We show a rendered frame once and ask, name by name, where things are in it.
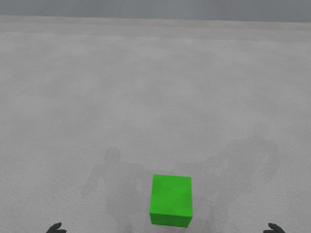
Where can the robot right hand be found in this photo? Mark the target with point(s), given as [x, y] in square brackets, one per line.
[276, 229]

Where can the robot left hand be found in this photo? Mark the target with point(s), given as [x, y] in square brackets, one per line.
[54, 229]

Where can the carton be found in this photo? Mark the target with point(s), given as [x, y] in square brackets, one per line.
[171, 201]

